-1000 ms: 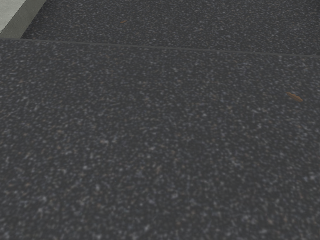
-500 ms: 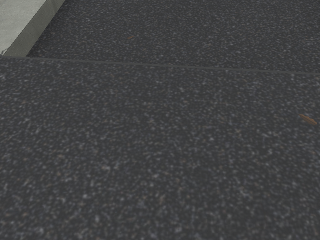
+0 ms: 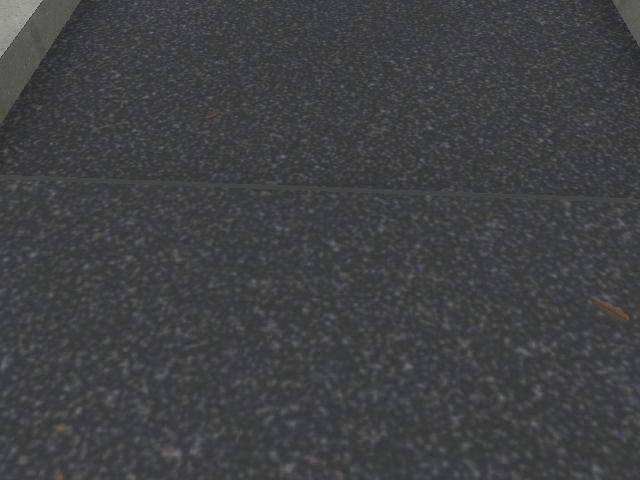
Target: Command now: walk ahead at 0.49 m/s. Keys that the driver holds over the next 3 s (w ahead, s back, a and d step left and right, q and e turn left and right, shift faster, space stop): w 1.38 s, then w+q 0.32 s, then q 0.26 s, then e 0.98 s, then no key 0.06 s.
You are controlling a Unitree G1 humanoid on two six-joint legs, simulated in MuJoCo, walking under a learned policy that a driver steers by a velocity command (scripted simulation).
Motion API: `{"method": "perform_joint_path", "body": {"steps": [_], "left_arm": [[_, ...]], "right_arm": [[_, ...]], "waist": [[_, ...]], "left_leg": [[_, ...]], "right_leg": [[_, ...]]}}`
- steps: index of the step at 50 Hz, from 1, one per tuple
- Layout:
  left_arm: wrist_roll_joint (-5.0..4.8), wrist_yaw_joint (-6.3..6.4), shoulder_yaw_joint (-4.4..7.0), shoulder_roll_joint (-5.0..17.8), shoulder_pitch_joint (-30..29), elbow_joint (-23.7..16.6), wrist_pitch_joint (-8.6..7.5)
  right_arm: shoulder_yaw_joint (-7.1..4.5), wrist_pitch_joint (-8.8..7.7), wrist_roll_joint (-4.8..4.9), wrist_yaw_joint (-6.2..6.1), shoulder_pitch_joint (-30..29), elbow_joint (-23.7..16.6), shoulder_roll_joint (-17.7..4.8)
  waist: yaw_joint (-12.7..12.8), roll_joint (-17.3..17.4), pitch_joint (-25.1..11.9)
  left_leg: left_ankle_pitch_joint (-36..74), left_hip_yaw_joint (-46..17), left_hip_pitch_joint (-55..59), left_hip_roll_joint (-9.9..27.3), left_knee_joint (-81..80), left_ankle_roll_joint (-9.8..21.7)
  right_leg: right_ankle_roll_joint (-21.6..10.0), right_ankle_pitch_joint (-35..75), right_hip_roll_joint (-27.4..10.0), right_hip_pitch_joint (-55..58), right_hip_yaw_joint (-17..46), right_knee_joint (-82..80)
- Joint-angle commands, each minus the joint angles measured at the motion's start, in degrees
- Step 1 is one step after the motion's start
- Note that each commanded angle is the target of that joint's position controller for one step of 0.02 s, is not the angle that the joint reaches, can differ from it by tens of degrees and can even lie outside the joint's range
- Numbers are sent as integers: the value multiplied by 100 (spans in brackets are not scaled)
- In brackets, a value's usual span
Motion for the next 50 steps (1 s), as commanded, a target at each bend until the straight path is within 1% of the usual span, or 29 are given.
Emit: {"method": "perform_joint_path", "body": {"steps": [1,5,8,10,12,13,14,15,16,17,18,19,20,21,23,26,28,32,37,40,41,42,43,44,45,46,47,48,50], "left_arm": [[48,12,66,236,63,-257,-9],[-10,-75,21,149,-804,-478,-66],[-59,-182,-6,170,-1268,-648,-92],[-69,-262,-2,234,-1408,-758,-134],[-69,-309,49,378,-1159,-754,-182],[-62,-308,128,520,-714,-648,-201],[-59,-278,282,790,258,-341,-210],[6,-226,424,1304,1429,-108,-204],[56,-264,506,1728,1801,29,-170],[34,-270,347,1096,1716,-6,-183],[18,-251,255,825,1141,-125,-195],[30,-256,190,674,604,-246,-184],[57,-282,142,511,317,-287,-179],[101,-303,92,361,235,-255,-185],[92,-315,103,385,405,-111,-208],[88,-230,168,626,670,44,-202],[72,-166,166,639,832,115,-153],[19,-99,171,717,1139,251,-113],[-28,-61,210,761,1516,510,-9],[-43,-27,265,868,1374,530,66],[-38,-24,279,920,1246,502,91],[-19,-26,250,850,1136,473,125],[45,-29,168,686,1108,362,128],[70,-99,-38,-4,1778,296,13],[-20,-135,-14,174,1710,396,-151],[-179,-155,119,663,1168,232,-239],[-199,-125,132,726,757,117,-261],[-123,-73,167,681,552,86,-226],[-49,-27,196,449,774,136,-53]], "right_arm": [[-127,-71,22,-127,-182,-326,-794],[-155,-7,105,-193,257,-230,-947],[-174,64,141,-201,543,-107,-973],[-200,123,146,-216,607,-59,-997],[-238,181,151,-227,503,-68,-1081],[-240,210,141,-227,359,-105,-1107],[-190,239,95,-223,287,-147,-974],[-76,224,-9,-220,301,-320,-745],[152,69,35,-146,1023,-341,80],[12,-79,187,-126,756,-265,-588],[-88,-160,299,-113,149,-460,-955],[-98,-165,268,-153,-172,-531,-945],[-134,-126,173,-187,-328,-555,-880],[-153,-43,140,-192,-230,-547,-778],[-140,95,132,-201,-59,-504,-529],[-168,170,79,-222,-545,-697,-529],[-173,164,60,-212,-994,-844,-495],[-138,119,94,-152,-1788,-1048,-407],[-110,57,155,-11,-2484,-1323,-440],[-165,-3,159,69,-2294,-1350,-597],[-236,-17,152,64,-1912,-1256,-727],[-366,-16,141,36,-1076,-989,-932],[-506,-9,100,-15,31,-703,-1300],[-644,29,7,-41,748,-558,-1874],[-501,39,51,-25,728,-552,-1452],[-406,23,102,-25,200,-623,-1149],[-336,23,100,-28,-341,-763,-932],[-276,15,57,-1,-720,-811,-740],[-216,-18,-22,37,-878,-754,-542]], "waist": [[223,444,348],[-93,475,387],[-249,513,518],[-228,542,548],[-19,646,404],[265,692,148],[696,605,-430],[1069,-39,-1376],[687,-1671,-2053],[848,-1068,-1977],[750,-717,-1139],[560,-189,-767],[405,-5,-445],[221,-105,-351],[94,-152,-227],[117,-29,43],[217,-37,142],[457,-87,325],[621,-116,585],[393,-216,411],[163,-301,160],[-253,-256,-311],[-652,65,-1083],[-455,1488,-1947],[-487,1611,-2299],[-399,1280,-1376],[-226,839,-826],[-39,537,-412],[273,759,-217]], "left_leg": [[536,-1150,-452,1601,-1061,922],[534,-907,29,1552,-1002,722],[457,-929,569,1744,-780,698],[535,-996,936,1923,-543,642],[1108,-1028,1117,2017,-171,540],[2043,-899,1080,1901,352,443],[2777,-635,812,1560,1480,295],[1625,-287,-366,1166,3400,66],[-1977,-320,-2740,81,5339,-296],[-2370,-1132,-3404,349,6103,-186],[-1853,-1041,-3723,667,6163,-75],[-1293,-881,-3455,981,5921,-84],[-964,-826,-3212,1150,5547,-120],[-744,-846,-2862,1293,5289,-132],[-582,-749,-2629,1317,4990,-195],[-2,-706,-3133,1365,4289,-334],[541,-674,-3343,1353,3618,-393],[1380,-471,-3096,1148,2341,-391],[1072,-453,-3245,1034,1629,-246],[473,-326,-2676,866,1391,-39],[348,-162,-2022,676,1345,53],[385,1,-903,468,1268,190],[502,-645,860,1041,1459,487],[-308,-3299,3122,2524,1061,1427],[-774,-4683,3293,2792,204,1552],[-883,-3848,2541,2599,135,1204],[-535,-3008,1605,2382,20,987],[-108,-2416,737,2138,-186,862],[206,-1775,-120,1802,-545,737]], "right_leg": [[128,918,-168,-162,14,-923],[178,1538,115,72,-225,-2381],[146,1312,213,32,-252,-2904],[17,924,263,50,-238,-3155],[-148,483,401,553,-334,-3367],[-262,372,586,1235,-494,-3481],[-433,403,734,2489,-580,-3519],[-849,484,-321,4325,627,-3440],[-1791,-433,-1532,6250,3401,-4166],[-1673,-919,-1462,6154,3878,-4579],[-1361,-521,-1273,5391,2923,-4608],[-1207,148,-1044,4546,2164,-4732],[-1125,598,-809,3869,1652,-4918],[-1040,788,-615,3474,1272,-5101],[-1095,1166,-474,3139,897,-5340],[-1149,1554,-477,3138,575,-5538],[-1081,1529,-424,3244,405,-5605],[-915,1199,-280,3354,80,-5704],[-874,1169,-609,4184,104,-5421],[-743,2020,-742,4484,94,-4944],[-671,2941,-670,4449,10,-4515],[-541,3672,-395,4225,-199,-3569],[-345,2917,-76,3205,-426,-2041],[98,54,936,801,-568,328],[40,-2330,1095,18,332,1246],[-78,-2054,727,-499,381,1560],[-131,-1478,385,-418,194,1336],[-113,-1052,169,-152,88,948],[-100,-623,-58,524,108,450]]}}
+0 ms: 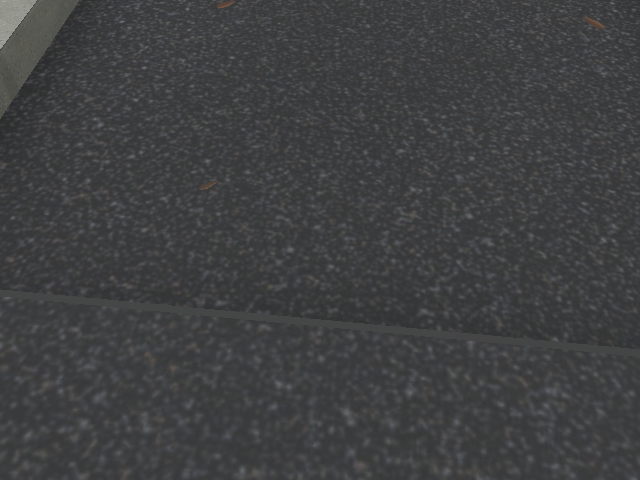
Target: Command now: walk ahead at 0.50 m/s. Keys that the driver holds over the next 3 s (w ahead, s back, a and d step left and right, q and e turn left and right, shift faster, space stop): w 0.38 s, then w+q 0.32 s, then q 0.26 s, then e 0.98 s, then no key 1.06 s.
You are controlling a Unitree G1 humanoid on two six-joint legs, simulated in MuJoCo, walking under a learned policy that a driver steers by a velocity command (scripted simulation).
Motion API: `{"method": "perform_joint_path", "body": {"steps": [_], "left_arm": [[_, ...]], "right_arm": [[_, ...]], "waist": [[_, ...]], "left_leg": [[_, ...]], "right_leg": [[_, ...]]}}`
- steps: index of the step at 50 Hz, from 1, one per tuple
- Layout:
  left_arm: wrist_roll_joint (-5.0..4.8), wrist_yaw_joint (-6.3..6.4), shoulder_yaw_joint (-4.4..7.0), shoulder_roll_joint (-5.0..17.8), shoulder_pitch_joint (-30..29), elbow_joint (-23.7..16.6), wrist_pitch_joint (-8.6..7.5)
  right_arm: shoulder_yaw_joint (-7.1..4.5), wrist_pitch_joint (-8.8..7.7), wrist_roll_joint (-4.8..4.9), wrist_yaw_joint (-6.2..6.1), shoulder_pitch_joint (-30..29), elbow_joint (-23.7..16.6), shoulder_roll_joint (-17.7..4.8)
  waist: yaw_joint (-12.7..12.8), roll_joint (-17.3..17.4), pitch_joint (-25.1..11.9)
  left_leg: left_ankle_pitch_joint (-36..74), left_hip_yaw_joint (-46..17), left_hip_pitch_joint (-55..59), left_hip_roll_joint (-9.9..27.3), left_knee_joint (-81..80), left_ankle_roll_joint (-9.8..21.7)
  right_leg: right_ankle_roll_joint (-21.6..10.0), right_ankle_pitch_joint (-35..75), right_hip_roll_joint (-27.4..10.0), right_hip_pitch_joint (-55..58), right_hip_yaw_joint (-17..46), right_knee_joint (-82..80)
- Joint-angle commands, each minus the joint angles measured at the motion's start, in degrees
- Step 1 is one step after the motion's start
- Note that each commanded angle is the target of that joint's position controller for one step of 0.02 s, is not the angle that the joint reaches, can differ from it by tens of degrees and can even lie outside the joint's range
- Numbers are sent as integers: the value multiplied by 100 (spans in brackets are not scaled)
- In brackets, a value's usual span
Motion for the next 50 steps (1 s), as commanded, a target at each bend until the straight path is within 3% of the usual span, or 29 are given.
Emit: {"method": "perform_joint_path", "body": {"steps": [1,4,6,7,8,10,11,14,17,20,21,22,23,24,25,26,27,28,29,30,32,34,36,39,43,47,49,50], "left_arm": [[38,62,131,285,289,-266,62],[82,87,171,315,-168,-445,132],[114,75,173,284,-606,-587,115],[906,-228,-159,-361,-306,-393,129],[894,-324,-102,-280,-437,-394,159],[691,-387,-79,8,-1048,-620,187],[641,-392,-90,56,-1268,-718,199],[564,-363,-141,65,-1696,-908,233],[504,-328,-138,93,-1990,-1046,274],[441,-292,-73,223,-2059,-1098,246],[365,-274,-1,355,-1859,-1065,190],[270,-224,102,584,-1230,-877,108],[308,-228,110,787,-90,-556,52],[335,-198,112,883,1475,-169,59],[563,-131,125,696,2056,193,6],[472,-63,176,776,1215,71,-81],[409,24,123,499,568,-47,-69],[380,76,9,150,369,-58,-49],[418,97,-60,-162,143,-121,-39],[452,109,-94,-322,114,-140,-53],[493,87,-64,-294,69,-174,-149],[639,19,-65,-283,221,-106,-210],[739,-32,-83,-259,391,-43,-256],[602,-87,-45,25,326,-77,-333],[553,-28,125,440,505,-49,-390],[495,76,284,482,660,-11,-198],[429,127,334,479,661,-55,-117],[338,59,293,350,753,-40,-65]], "right_arm": [[-69,-95,-48,16,117,-141,-455],[-126,-109,-36,-84,458,21,-703],[-125,-67,-16,-157,681,106,-733],[100,-259,-683,-27,1361,297,71],[85,-284,-646,75,1622,433,17],[84,-272,-509,195,1558,414,-237],[101,-262,-476,228,1617,447,-291],[125,-201,-470,245,1943,635,-364],[118,-154,-458,223,1927,718,-401],[20,-77,-414,146,1828,705,-582],[-21,-53,-402,133,1769,697,-661],[-37,-60,-461,148,1853,703,-597],[116,-107,-535,137,2628,716,-11],[304,-169,-589,294,2971,548,440],[42,-111,-374,356,1698,385,-205],[-31,-133,-298,272,1190,303,-245],[-52,-148,-354,125,1174,322,-263],[35,-143,-447,38,1184,300,66],[102,-118,-472,21,1173,326,342],[107,-79,-453,31,1297,368,490],[82,-42,-367,148,1280,412,455],[85,-14,-360,278,972,327,361],[93,9,-330,307,563,174,272],[122,78,-303,306,-26,-158,223],[28,173,-277,269,-212,-327,-105],[-54,150,-306,215,-439,-401,-155],[-141,44,-207,125,-478,-450,-353],[-211,-45,-121,36,-416,-444,-525]], "waist": [[127,682,-333],[95,511,-88],[-10,454,-8],[-132,538,65],[-202,554,232],[-259,535,232],[-276,536,229],[-362,549,370],[-304,578,436],[-144,614,351],[81,576,152],[298,486,-397],[335,-236,-1815],[776,-1427,-2968],[1166,-614,-1797],[869,-451,-514],[591,-334,-156],[352,-203,-258],[179,-53,-187],[46,-4,-162],[-26,-52,12],[12,-13,140],[29,31,147],[-64,-88,-44],[-87,-71,87],[-33,-190,73],[-49,-126,-74],[-137,85,-365]], "left_leg": [[467,-1567,766,1412,-1695,923],[906,-1281,818,1423,-1903,1015],[1062,-1150,1043,1409,-1927,958],[699,-1078,1368,1436,-1835,1225],[588,-1053,1472,1449,-1838,1242],[667,-942,1369,1412,-1812,1235],[828,-894,1392,1437,-1801,1235],[1315,-894,2052,1619,-1791,1248],[1656,-804,2479,1739,-1759,1045],[2469,-714,2594,1772,-1449,815],[3267,-608,2379,1598,-1024,660],[3701,-386,1860,1167,-199,347],[2217,-220,470,545,1404,-24],[-1894,-313,-1394,-378,3095,-284],[-2421,-1005,-2252,-100,4379,-13],[-1883,-1105,-2499,317,4740,179],[-1532,-1050,-2152,634,4618,252],[-1195,-1092,-1746,833,4416,306],[-893,-1094,-1475,958,4389,279],[-770,-1069,-1361,975,4289,273],[-439,-1024,-1533,976,3992,221],[238,-1013,-1916,1012,3594,174],[838,-929,-2144,1059,2999,66],[1218,-404,-1492,916,2188,-161],[1254,-441,-1667,805,1322,-216],[521,-346,-1745,630,700,-133],[870,-132,-1117,303,160,82],[1988,-62,-337,120,-209,372]], "right_leg": [[-10,544,-524,-795,187,-160],[132,1185,-576,-1322,159,-854],[204,1749,-565,-1642,141,-1490],[166,2397,-435,-1875,142,-1705],[145,2611,-392,-2066,130,-1976],[115,2829,-283,-1900,-34,-2484],[95,2870,-236,-1785,-71,-2678],[23,2708,-150,-1865,-93,-3280],[-134,2331,-44,-1574,-121,-3693],[-310,1924,188,-724,-360,-3927],[-430,2042,364,72,-563,-4034],[-629,2304,438,1479,-585,-3716],[-1446,3469,-432,4168,227,-3088],[-2465,2116,-1982,6258,3071,-4439],[-1642,377,-1766,5334,3417,-5139],[-1170,-574,-1675,3722,2657,-5373],[-1137,-253,-1586,2667,2102,-5570],[-1129,412,-1522,2185,1652,-5699],[-1109,997,-1476,1795,1256,-5861],[-1090,1265,-1393,1658,945,-6032],[-1077,1543,-1244,1528,284,-6245],[-1140,2075,-1243,1559,-204,-6325],[-1189,3139,-1235,1681,-655,-6212],[-1118,5303,-1033,1455,-1337,-5889],[-979,5629,-1193,2392,-1442,-5599],[-804,5567,-1413,3444,-1507,-5172],[-583,5679,-1294,3433,-1602,-4665],[-362,5616,-1018,3194,-1640,-4193]]}}
Over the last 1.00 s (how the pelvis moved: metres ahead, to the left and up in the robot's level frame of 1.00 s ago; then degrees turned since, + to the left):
0.55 -0.01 -0.01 1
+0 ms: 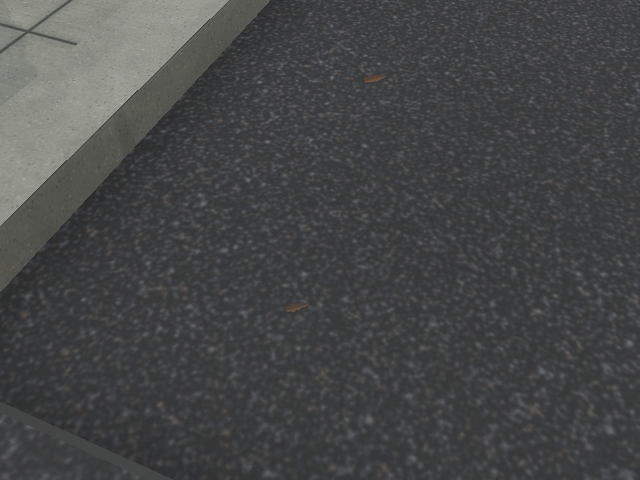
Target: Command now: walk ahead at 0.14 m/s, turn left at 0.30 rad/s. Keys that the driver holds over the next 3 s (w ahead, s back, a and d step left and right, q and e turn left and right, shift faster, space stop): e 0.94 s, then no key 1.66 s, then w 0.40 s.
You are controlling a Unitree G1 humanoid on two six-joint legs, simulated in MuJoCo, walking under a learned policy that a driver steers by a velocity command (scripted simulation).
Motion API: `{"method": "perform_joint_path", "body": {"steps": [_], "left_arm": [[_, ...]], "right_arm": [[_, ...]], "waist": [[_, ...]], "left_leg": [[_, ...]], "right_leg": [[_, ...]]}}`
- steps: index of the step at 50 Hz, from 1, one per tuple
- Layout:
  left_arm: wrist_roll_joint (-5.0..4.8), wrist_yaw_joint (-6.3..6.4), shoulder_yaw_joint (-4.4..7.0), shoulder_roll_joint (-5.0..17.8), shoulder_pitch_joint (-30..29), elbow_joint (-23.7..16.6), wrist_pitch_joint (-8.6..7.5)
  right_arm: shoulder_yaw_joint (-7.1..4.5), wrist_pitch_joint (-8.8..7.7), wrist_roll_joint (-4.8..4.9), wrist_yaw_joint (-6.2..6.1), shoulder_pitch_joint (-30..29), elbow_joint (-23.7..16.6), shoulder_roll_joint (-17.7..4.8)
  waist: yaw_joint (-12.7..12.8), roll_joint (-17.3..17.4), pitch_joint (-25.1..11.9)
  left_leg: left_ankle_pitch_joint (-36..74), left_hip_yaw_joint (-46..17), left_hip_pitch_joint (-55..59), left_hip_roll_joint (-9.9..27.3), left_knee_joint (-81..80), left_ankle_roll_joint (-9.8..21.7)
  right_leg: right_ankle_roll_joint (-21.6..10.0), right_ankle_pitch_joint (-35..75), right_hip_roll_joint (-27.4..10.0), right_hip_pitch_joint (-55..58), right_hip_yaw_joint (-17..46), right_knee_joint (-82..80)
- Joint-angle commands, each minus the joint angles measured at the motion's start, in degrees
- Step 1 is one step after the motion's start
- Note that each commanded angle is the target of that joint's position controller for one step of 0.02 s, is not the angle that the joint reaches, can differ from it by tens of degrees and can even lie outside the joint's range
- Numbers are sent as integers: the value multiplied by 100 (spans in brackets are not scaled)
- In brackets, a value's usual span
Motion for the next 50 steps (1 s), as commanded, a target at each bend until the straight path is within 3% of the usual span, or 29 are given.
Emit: {"method": "perform_joint_path", "body": {"steps": [1,2,3,4,5,6,7,8,9,11,12,14,16,18,21,23,24,25,26,27,28,29,30,31,33,34,41,47,50], "left_arm": [[-65,-63,102,498,752,-274,112],[-29,-172,-155,47,849,-576,97],[-29,-375,2,655,-154,-667,181],[-15,-409,-5,586,-661,-794,229],[-3,-349,-12,665,-439,-586,240],[-5,-282,-53,513,27,-397,232],[-68,-260,-119,249,188,-269,218],[-132,-299,-121,192,537,-93,230],[-193,-345,-67,316,795,12,245],[-152,-319,-11,559,581,-178,196],[-111,-232,-2,654,411,-303,161],[-77,-47,-42,667,166,-460,131],[-30,55,-103,611,-11,-584,185],[30,44,-160,523,-106,-678,261],[-49,-71,-130,604,52,-703,236],[-180,-163,-48,646,280,-698,112],[-185,-187,11,687,310,-746,39],[-140,-144,95,941,303,-827,-53],[-157,-112,242,1602,476,-949,-153],[104,-95,318,1614,497,-850,-260],[32,-124,409,1743,66,-937,-281],[-112,-153,374,1564,-259,-1040,-229],[-240,-162,288,1308,-273,-1056,-186],[-249,-165,296,1259,-268,-1085,-124],[-120,-203,291,1184,-164,-1141,-75],[-115,-221,282,1195,-152,-1197,-92],[-222,-390,373,1593,-161,-1526,-192],[-214,-423,359,1789,-581,-1852,-110],[-232,-438,316,1868,-1053,-1924,7]], "right_arm": [[-354,-236,141,-259,347,-298,-1144],[-367,-196,169,-309,1578,-53,-1439],[-358,-175,60,-301,2473,350,-1196],[-531,-305,49,-357,2129,349,-1501],[-469,-315,268,-375,1344,201,-1197],[-292,-289,452,-348,719,21,-744],[-235,-280,493,-308,465,-40,-596],[-245,-253,399,-251,308,-77,-671],[-302,-259,271,-223,39,-185,-828],[-476,-288,131,-343,-180,-375,-1208],[-527,-300,102,-434,-71,-387,-1246],[-505,-335,87,-554,222,-336,-1004],[-471,-389,124,-619,329,-353,-834],[-514,-410,172,-670,277,-462,-920],[-577,-363,112,-704,87,-656,-1077],[-557,-292,83,-685,-242,-713,-1068],[-482,-257,50,-672,-208,-650,-870],[-383,-232,47,-675,28,-693,-496],[-334,-261,84,-684,-231,-1218,-312],[-413,-175,82,-592,-539,-1101,-617],[-495,-69,114,-583,-543,-1137,-815],[-614,-22,60,-611,-350,-1040,-1078],[-588,-28,-48,-636,-264,-1037,-927],[-518,-50,-90,-627,-170,-1023,-691],[-474,-87,58,-623,41,-940,-567],[-466,-91,105,-625,74,-930,-604],[-334,120,71,-706,69,-875,-796],[-180,-7,93,-682,235,-836,-987],[-100,-67,187,-559,616,-722,-993]], "waist": [[-72,173,-1363],[-385,1075,-2563],[-872,366,-2442],[-771,137,-1351],[-421,96,-927],[-37,98,-756],[81,173,-472],[253,90,-528],[374,14,-570],[226,89,-549],[90,49,-527],[-118,-17,-369],[-219,-34,-280],[-312,78,-264],[-264,76,-353],[-13,35,-430],[22,-37,-448],[-83,-743,-507],[33,-1887,-560],[243,-1012,116],[54,-983,100],[-92,-922,-53],[-155,-967,-112],[-236,-888,-50],[-253,-828,-125],[-247,-840,-135],[27,-914,-243],[165,-873,-396],[-28,-727,-359]], "left_leg": [[3406,-328,2503,115,124,1171],[3983,-2421,4773,1598,-326,2339],[2907,-3024,4939,1807,-886,2006],[2240,-2405,3971,1630,-1027,1570],[2090,-1833,3030,1459,-1151,1278],[1900,-1513,2225,1305,-1377,1102],[1792,-1173,1430,1171,-1599,951],[1683,-784,775,1000,-1715,800],[1374,-391,391,851,-1715,715],[775,-110,381,867,-1758,939],[379,-241,571,1071,-1836,1141],[-165,-596,1094,1517,-1928,1397],[-414,-661,1595,1669,-1940,1373],[-552,-494,1814,1599,-1945,1260],[-1015,-363,2020,1613,-1903,1109],[-1391,-184,1821,1554,-1623,906],[-1624,-80,1627,1469,-1364,682],[-2105,410,1388,950,-517,237],[-3056,845,77,-277,593,-385],[-3041,-252,-600,-305,1066,-468],[-2729,-454,-753,-309,1449,-477],[-2512,-504,-702,-229,1934,-465],[-2384,-538,-656,-241,2193,-467],[-2124,-446,-507,-244,2417,-506],[-1605,-361,-356,-274,2613,-646],[-1500,-334,-307,-273,2628,-740],[-2265,-460,-159,-37,1490,-1046],[-2390,-366,316,-197,864,-942],[-1495,-64,1212,-343,-206,-726]], "right_leg": [[-333,4341,-791,-684,193,1791],[158,371,-150,-2501,469,3034],[167,-2312,40,-3260,1343,3864],[16,-2464,-337,-3726,1775,4296],[76,-2349,-682,-3500,1875,4262],[192,-2204,-808,-2957,1928,3924],[312,-1742,-803,-2495,1901,3893],[397,-1133,-714,-1835,1851,4110],[423,-708,-590,-1529,1765,4351],[372,-374,-478,-1842,1645,4704],[324,-411,-536,-2097,1712,4808],[266,-525,-768,-2634,1993,4714],[238,-518,-923,-2911,2048,4072],[142,-509,-844,-2754,1803,3367],[-137,-70,-601,-2392,1558,2436],[-458,842,-316,-1777,1361,1402],[-694,1288,-224,-1464,1439,938],[-1271,2668,-755,-1211,2243,283],[-2696,3371,-2289,-704,4660,-370],[-2452,2231,-2147,-907,4634,-653],[-2105,1828,-1807,-817,4145,-697],[-1886,1912,-1553,-750,3723,-585],[-1803,2367,-1466,-724,3578,-490],[-1747,2811,-1378,-848,3409,-443],[-1754,3193,-1245,-878,3181,-373],[-1764,3320,-1199,-927,3143,-317],[-2005,3271,-1350,-461,4024,69],[-2003,3112,-1223,-615,4611,283],[-1839,2829,-1048,-1177,4507,487]]}}
Over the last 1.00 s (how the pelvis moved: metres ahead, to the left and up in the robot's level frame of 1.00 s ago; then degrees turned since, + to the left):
0.52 -0.03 -0.01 16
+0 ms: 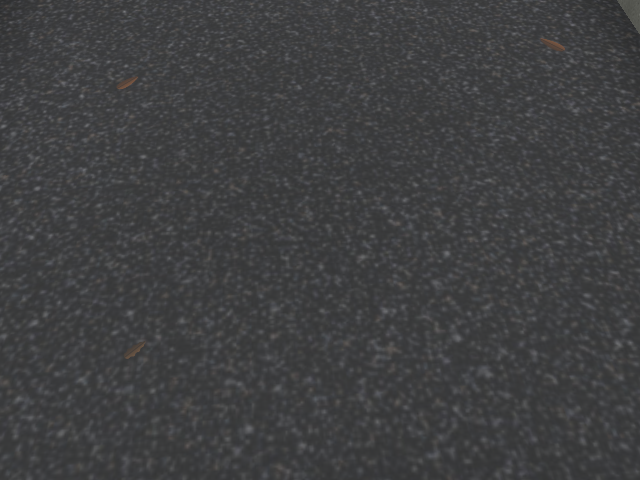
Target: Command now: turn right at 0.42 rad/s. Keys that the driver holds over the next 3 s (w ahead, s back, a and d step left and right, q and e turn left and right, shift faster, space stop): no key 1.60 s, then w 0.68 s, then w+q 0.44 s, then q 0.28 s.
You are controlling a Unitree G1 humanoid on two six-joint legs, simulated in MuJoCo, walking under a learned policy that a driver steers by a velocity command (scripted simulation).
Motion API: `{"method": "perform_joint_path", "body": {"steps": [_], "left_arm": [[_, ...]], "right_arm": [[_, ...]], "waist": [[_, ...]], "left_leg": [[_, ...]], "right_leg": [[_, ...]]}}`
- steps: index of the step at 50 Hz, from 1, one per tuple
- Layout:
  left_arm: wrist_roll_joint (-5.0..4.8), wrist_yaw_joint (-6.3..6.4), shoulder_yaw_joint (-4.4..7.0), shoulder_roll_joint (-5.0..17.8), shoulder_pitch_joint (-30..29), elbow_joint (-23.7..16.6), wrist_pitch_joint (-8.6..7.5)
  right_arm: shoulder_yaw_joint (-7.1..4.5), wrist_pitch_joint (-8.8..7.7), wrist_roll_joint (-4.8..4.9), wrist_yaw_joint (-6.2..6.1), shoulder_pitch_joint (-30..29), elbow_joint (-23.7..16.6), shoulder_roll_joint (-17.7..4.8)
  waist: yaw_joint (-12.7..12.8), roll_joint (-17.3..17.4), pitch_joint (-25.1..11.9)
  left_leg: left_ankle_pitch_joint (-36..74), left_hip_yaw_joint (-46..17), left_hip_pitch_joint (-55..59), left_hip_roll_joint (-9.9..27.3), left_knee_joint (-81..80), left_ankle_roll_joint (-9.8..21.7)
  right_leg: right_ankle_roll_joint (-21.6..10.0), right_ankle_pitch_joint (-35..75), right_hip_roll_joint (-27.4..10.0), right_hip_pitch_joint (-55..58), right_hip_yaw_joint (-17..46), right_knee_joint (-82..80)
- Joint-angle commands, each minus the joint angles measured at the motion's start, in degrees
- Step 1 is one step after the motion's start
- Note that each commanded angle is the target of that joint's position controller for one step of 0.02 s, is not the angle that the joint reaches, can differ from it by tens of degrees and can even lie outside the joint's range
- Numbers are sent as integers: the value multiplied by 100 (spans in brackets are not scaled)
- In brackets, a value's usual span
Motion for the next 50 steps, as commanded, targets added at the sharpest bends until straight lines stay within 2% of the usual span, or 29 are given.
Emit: {"method": "perform_joint_path", "body": {"steps": [1,2,3,4,5,6,7,8,9,10,11,12,14,15,16,17,18,19,20,21,22,23,25,29,36,50], "left_arm": [[-35,-19,193,1036,-314,-355,78],[-36,-43,114,916,-266,-261,141],[-26,-40,7,707,-130,-165,194],[21,9,-146,180,247,-317,233],[215,150,-46,499,-41,-433,186],[302,285,31,824,-252,-365,210],[296,433,56,938,-267,-297,244],[269,526,64,933,-121,-190,265],[284,544,20,784,-80,-187,272],[297,485,-24,655,-29,-152,266],[241,402,-51,568,58,-97,272],[180,301,-87,461,113,-47,291],[119,58,-215,131,95,5,331],[29,-44,-258,78,102,2,327],[-104,-105,-277,126,216,43,301],[-169,-68,-213,361,226,44,281],[-177,29,-152,728,136,-85,244],[-139,83,-149,950,-380,-276,213],[-17,115,-120,998,-552,-347,227],[-32,131,-123,959,-533,-294,231],[-94,146,-151,834,-619,-312,245],[-133,136,-195,687,-622,-307,270],[-146,102,-226,636,-424,-254,298],[-109,83,-237,641,-319,-222,304],[-102,60,-225,697,-342,-191,331],[-87,108,-213,766,-596,-71,326]], "right_arm": [[-5,-164,138,140,189,-324,-468],[11,-197,179,199,148,-380,-500],[-4,-247,178,236,218,-494,-645],[-90,-345,137,199,339,-637,-1245],[-220,-416,-53,223,403,-693,-1531],[-248,-429,-119,199,367,-716,-1412],[-135,-449,-70,262,12,-843,-1020],[6,-442,4,323,-409,-1021,-657],[63,-435,63,372,-618,-1139,-540],[72,-411,55,388,-703,-1222,-561],[71,-397,46,406,-754,-1289,-593],[90,-390,79,442,-769,-1318,-587],[129,-348,219,577,-541,-1224,-590],[87,-290,273,670,-350,-1127,-710],[67,-216,299,810,-336,-1053,-765],[62,-165,194,915,-162,-942,-728],[96,-163,191,967,-29,-961,-541],[70,-199,187,902,285,-973,-606],[5,-219,168,813,80,-1003,-846],[-19,-244,97,742,-279,-1129,-903],[7,-265,87,692,-485,-1188,-855],[61,-276,128,682,-592,-1189,-756],[115,-287,168,732,-615,-1176,-627],[73,-289,122,736,-570,-1159,-726],[48,-258,128,731,-419,-1081,-793],[47,-264,134,700,-219,-947,-895]], "waist": [[-162,-392,-563],[-188,-401,-585],[-233,-330,-795],[-31,848,-1375],[-215,962,-744],[-300,548,-692],[-137,514,-568],[50,666,-512],[190,781,-434],[244,661,-502],[255,504,-536],[263,415,-569],[132,410,-598],[85,339,-586],[163,206,-579],[57,381,-670],[-60,297,-922],[-384,79,-979],[-330,67,-870],[-292,70,-771],[-271,94,-672],[-197,115,-556],[-103,120,-501],[-86,62,-554],[-43,33,-477],[-47,54,-527]], "left_leg": [[1252,264,521,-99,-1253,279],[1810,216,862,-9,-1567,483],[2577,-41,1257,383,-1712,887],[4765,-1538,2074,1774,-1829,2257],[4679,-2329,2211,2396,-2033,3018],[3909,-2098,2096,2333,-2193,2821],[3400,-1684,1802,1943,-2195,2353],[3520,-1295,1467,1647,-2159,2039],[3970,-1043,1176,1520,-2126,1952],[4213,-805,1027,1402,-2092,1948],[4240,-569,998,1248,-2017,1888],[4154,-360,1079,1071,-1865,1760],[4202,-202,1210,872,-1291,1465],[4298,-284,1218,888,-982,1420],[4202,-362,1072,864,-721,1354],[3952,-535,1013,852,-658,1283],[3429,-636,1152,798,-627,1114],[2811,-470,1164,564,-717,975],[2355,-210,1350,389,-659,900],[2031,-172,1384,419,-638,902],[1731,-232,1229,476,-730,966],[1397,-291,963,486,-862,982],[1200,-255,758,416,-965,917],[1501,-170,885,333,-925,867],[1518,-161,740,292,-963,828],[1774,-235,825,284,-996,832]], "right_leg": [[-1313,1686,-1479,367,1459,-86],[-1139,1453,-1343,197,1480,-69],[-778,806,-1062,96,1356,136],[84,-1037,-142,-415,409,1176],[564,-2547,142,-1727,-178,2118],[669,-2683,-122,-1886,-398,3001],[737,-2454,-251,-1825,-494,3576],[836,-2233,-298,-1585,-476,3868],[895,-1980,-347,-1380,-532,4061],[913,-1635,-395,-1163,-680,4165],[954,-1282,-465,-1028,-761,3935],[1034,-976,-610,-923,-839,3337],[1203,-886,-852,-535,-1050,1880],[1200,-626,-842,-290,-1212,1193],[1105,423,-834,129,-1319,430],[979,921,-754,327,-1318,360],[714,1649,-902,323,-1113,546],[342,1625,-972,139,-1050,652],[216,911,-898,-327,-1051,526],[210,438,-874,-606,-981,372],[224,169,-881,-632,-898,287],[287,49,-877,-498,-862,224],[307,-59,-872,-260,-834,153],[306,22,-825,-185,-920,86],[342,24,-812,-35,-1013,116],[416,188,-808,62,-1110,148]]}}
Over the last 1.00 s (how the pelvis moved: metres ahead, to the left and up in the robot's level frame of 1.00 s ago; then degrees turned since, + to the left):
0.05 -0.02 0.02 -27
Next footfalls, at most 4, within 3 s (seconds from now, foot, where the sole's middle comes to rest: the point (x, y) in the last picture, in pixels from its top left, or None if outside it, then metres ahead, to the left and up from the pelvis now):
0.06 left None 0.03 0.14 -0.78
0.34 right None -0.01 -0.10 -0.78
1.94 right None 0.10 -0.11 -0.78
2.56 left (289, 464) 0.53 0.14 -0.96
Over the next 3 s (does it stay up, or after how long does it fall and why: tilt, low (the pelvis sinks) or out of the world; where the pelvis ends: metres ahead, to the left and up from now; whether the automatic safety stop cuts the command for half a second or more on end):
stays up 0.65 0.01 -0.21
